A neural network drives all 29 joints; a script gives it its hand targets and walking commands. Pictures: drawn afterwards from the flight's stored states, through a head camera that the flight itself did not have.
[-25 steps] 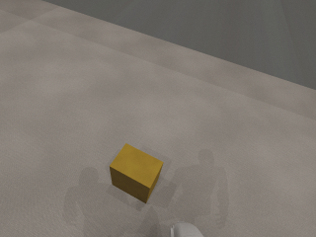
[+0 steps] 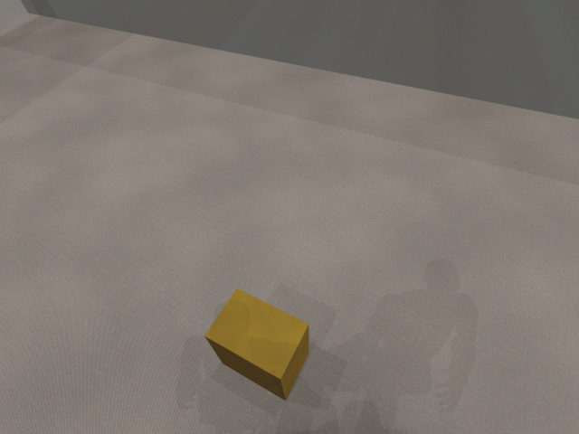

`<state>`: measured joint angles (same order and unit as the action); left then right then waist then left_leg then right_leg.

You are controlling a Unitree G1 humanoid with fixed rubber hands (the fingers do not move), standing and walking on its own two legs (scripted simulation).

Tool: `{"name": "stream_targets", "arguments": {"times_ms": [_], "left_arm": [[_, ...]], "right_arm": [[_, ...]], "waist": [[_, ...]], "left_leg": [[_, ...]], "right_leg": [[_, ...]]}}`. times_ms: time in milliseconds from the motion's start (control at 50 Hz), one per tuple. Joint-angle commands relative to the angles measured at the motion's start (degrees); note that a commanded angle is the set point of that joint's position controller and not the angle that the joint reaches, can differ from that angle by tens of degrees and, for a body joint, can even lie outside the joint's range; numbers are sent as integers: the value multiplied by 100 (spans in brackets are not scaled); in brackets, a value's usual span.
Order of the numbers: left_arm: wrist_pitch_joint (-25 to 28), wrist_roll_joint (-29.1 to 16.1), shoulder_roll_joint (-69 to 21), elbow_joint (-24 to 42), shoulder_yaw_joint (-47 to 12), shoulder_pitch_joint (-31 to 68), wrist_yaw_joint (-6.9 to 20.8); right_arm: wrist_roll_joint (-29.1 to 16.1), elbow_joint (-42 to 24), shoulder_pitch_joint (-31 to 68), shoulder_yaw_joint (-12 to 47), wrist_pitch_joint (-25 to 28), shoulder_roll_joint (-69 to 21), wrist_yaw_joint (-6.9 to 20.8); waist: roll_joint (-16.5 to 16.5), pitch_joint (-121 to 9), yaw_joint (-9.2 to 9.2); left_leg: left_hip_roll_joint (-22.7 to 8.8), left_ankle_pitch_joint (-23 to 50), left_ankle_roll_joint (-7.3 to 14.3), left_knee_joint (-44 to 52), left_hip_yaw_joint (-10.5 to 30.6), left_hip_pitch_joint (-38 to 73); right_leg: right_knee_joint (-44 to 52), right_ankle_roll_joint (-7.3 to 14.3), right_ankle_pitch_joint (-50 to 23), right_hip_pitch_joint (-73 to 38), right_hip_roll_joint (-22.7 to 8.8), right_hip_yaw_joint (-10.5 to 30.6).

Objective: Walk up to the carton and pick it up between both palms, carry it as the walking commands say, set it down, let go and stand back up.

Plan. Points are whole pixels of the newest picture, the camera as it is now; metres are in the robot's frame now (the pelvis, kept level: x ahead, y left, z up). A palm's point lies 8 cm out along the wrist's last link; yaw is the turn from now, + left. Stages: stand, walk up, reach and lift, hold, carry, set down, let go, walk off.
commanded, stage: walk up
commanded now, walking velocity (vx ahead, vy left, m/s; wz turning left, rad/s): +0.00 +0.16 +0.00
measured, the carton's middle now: (261, 345) +0.45 +0.10 -0.65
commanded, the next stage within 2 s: none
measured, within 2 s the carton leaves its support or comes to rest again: neither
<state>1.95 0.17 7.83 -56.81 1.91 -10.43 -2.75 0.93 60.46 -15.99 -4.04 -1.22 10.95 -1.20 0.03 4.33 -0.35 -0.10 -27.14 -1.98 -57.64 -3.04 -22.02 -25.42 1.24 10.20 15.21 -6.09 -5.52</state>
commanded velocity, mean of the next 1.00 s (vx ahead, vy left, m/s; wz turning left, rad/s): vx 0.00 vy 0.06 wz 0.01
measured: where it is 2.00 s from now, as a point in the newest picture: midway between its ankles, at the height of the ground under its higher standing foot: outside the picture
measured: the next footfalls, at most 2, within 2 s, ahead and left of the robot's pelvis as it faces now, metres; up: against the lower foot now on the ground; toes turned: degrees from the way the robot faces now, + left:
left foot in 0.40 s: +0.02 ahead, +0.20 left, +0.00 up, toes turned +4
right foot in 0.90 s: -0.01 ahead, +0.02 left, +0.00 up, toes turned +0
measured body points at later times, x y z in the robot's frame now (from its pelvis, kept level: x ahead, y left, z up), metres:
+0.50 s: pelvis -0.02 +0.11 +0.00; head -0.01 +0.15 +0.44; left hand -0.05 +0.35 -0.18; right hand +0.04 -0.13 -0.13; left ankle -0.02 +0.20 -0.75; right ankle +0.02 -0.07 -0.72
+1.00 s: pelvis +0.00 +0.14 -0.01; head +0.01 +0.14 +0.44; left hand +0.01 +0.36 -0.17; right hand -0.02 -0.07 -0.17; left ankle -0.02 +0.20 -0.75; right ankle -0.05 +0.02 -0.75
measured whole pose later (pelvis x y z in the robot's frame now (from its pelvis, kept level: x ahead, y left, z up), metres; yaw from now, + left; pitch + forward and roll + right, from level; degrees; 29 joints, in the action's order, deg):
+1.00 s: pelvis +0.00 +0.14 -0.01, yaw +2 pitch +0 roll +0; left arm -0.7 -0.2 8.3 -65.8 1.7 -14.2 -2.8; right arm -0.1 65.8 -18.2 -0.3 1.2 5.9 -2.2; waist -0.6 0.3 -1.8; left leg 4.4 -13.1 5.5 -21.0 -4.6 -8.6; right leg -22.9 -0.1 17.5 6.0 -0.8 -0.8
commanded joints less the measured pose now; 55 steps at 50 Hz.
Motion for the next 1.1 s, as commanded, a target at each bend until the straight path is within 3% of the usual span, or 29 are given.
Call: {"name": "stream_targets", "arguments": {"times_ms": [0,60,100,120,160,200,240,300,320,340,360,380,400,420,440,480,500,540,620,660,760,820,860,880,900,920,1020,1060,1080], "left_arm": [[-151,51,1045,117,126,-504,-92],[-103,71,1195,-39,114,-794,-95],[-142,150,1348,32,215,-618,-83],[-141,117,1311,18,233,-579,-55],[-153,118,1275,-132,274,-836,-60],[-168,151,1392,-136,304,-1039,-47],[-214,115,1322,-154,336,-1022,-49],[-291,159,1601,-144,414,-583,9],[-333,180,1674,-48,463,-417,28],[-353,118,1523,-85,419,-388,68],[-336,105,1133,-150,333,-681,161],[-357,130,539,-135,179,-1041,216],[-475,90,558,-334,186,-969,152],[-511,130,536,-388,185,-917,209],[-524,11,593,-281,225,-684,221],[-598,21,655,-480,200,-1032,252],[-587,70,862,-516,251,-987,276],[-584,70,751,-636,252,-957,227],[-603,50,663,-728,230,-1002,141],[-607,18,548,-658,179,-715,125],[-406,-94,465,-639,115,-745,38],[-337,-70,403,-899,91,-951,40],[-287,-61,334,-958,69,-1073,-24],[-273,-75,190,-1001,8,-1130,-29],[-251,-18,480,-976,60,-1117,-40],[-220,-20,334,-921,0,-952,-43],[-136,-18,445,-894,-13,-831,-34],[-108,-28,336,-893,-6,-1040,-40],[-93,-40,428,-887,0,-893,-61]], "right_arm": [[63,-78,-763,-54,-203,181,90],[94,-373,-276,-109,-273,439,171],[94,-430,-22,-118,-304,466,194],[63,-532,86,-95,-349,386,215],[-7,-576,207,-62,-381,394,216],[26,-557,449,-38,-328,350,191],[-7,-526,337,-37,-344,434,179],[12,-539,209,15,-207,401,137],[-8,-450,-211,-19,-132,520,149],[-39,-337,-579,-67,-35,582,109],[-5,-291,-515,-43,60,670,29],[72,-320,-680,-115,122,1132,-12],[20,-596,-104,-2,181,960,-17],[-28,-764,118,-9,204,1075,-4],[-5,-665,336,26,227,1039,-14],[-6,-671,665,206,300,603,-13],[-39,-594,445,209,297,600,-25],[-83,-517,202,262,348,547,-54],[-108,-255,56,336,389,470,-130],[-153,-77,-372,386,375,306,-146],[-63,150,-299,310,363,313,-187],[-126,392,-685,327,357,228,-189],[-91,377,-564,223,352,361,-174],[-71,365,-414,257,342,230,-143],[-99,321,-427,258,338,272,-145],[-122,397,-550,248,308,188,-131],[-86,468,-591,259,316,96,-94],[-70,599,-599,242,293,26,-138],[-67,584,-663,212,296,51,-136]], "waist": [[-1081,-357,-22],[-1054,-652,110],[-1069,-611,140],[-1545,-466,91],[-1685,-487,197],[-1030,-337,276],[-1048,-225,309],[-1290,-358,270],[-1447,-444,34],[-808,-394,-162],[0,-554,-109],[1924,-590,-77],[1099,-277,27],[649,-170,-8],[761,257,36],[1271,374,278],[1411,240,190],[629,178,186],[623,-215,144],[559,-241,-49],[586,-636,-38],[95,-650,-88],[-46,-519,51],[182,-456,119],[-165,-282,81],[-119,-361,-38],[-344,119,-122],[-178,4,-5],[-158,11,-131]], "left_leg": [[-239,746,-114,-661,346,-461],[-125,954,-114,-868,376,-743],[-38,985,-89,-671,336,-547],[-191,959,-108,-348,364,-686],[-123,854,-178,160,377,-758],[-159,558,-180,665,332,-552],[-76,300,-182,1260,240,-333],[-114,471,-72,2368,74,729],[-146,1032,-22,3060,24,1039],[-132,1266,79,3771,-47,1545],[-530,1320,163,4473,492,1896],[-1899,1444,419,5054,2192,1799],[-1977,1198,517,5015,1974,925],[-1913,-318,371,5339,1922,596],[-1599,-19,533,5121,1550,212],[-1024,775,423,5016,993,522],[-930,874,178,4987,921,650],[-1149,1326,284,4886,1076,707],[-1274,948,522,4847,1390,1387],[-1366,1431,373,4843,1672,1700],[-1519,3583,853,4256,1679,2389],[-1516,4591,634,4035,1593,2469],[-1273,3789,657,4006,1412,2004],[-1058,3340,665,4076,1309,1575],[-1049,3471,610,4084,1292,1493],[-846,2822,654,4053,1189,1449],[-646,3123,661,3867,913,1390],[-640,3202,689,3864,863,1549],[-721,3508,667,3867,826,1707]], "right_leg": [[595,303,-3163,-438,-1218,685],[659,338,-2923,-759,-1421,857],[799,369,-1582,-279,-1215,751],[926,429,-1028,-328,-1332,870],[884,421,-1091,-671,-1220,950],[1026,568,-694,-501,-1439,1179],[1298,528,586,-504,-1381,1388],[1255,591,562,133,-1381,1109],[980,403,502,109,-1191,849],[482,283,240,324,-1066,660],[89,-34,796,436,-607,354],[-1028,-493,1920,1089,27,9],[-1365,-407,1744,875,170,645],[-1705,-436,1411,869,51,605],[-1887,-353,1106,656,239,853],[-1982,-302,687,729,233,673],[-2051,-395,560,718,310,652],[-1880,-329,515,571,263,661],[-1459,-410,767,574,408,740],[-1220,-341,882,624,455,748],[-223,-188,1144,284,431,719],[-141,-226,746,119,362,668],[349,-126,230,-353,265,671],[540,-125,-40,-756,196,720],[480,-128,-367,-687,91,646],[506,-62,-205,-814,85,732],[639,4,-619,-581,-85,855],[653,91,-987,-691,-155,845],[625,47,-1050,-598,-151,883]]}}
